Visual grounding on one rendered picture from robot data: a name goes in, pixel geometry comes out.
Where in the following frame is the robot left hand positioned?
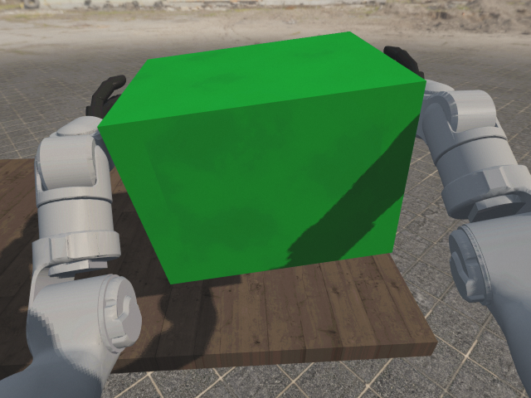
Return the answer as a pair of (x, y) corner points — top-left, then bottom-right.
(85, 75), (126, 119)

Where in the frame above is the table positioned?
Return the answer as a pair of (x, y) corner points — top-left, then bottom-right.
(0, 158), (438, 380)

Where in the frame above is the carton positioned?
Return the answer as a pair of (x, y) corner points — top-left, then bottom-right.
(97, 32), (426, 284)

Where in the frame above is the robot right forearm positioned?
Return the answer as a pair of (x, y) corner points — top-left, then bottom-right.
(416, 80), (531, 223)

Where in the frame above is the robot left forearm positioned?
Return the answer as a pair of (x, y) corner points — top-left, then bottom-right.
(26, 116), (121, 355)

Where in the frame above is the robot right hand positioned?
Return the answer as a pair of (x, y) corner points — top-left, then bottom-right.
(383, 46), (425, 79)

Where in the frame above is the robot left upper arm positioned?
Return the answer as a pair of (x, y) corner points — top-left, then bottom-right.
(0, 274), (142, 398)

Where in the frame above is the robot right upper arm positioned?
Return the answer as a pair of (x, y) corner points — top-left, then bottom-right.
(449, 212), (531, 398)

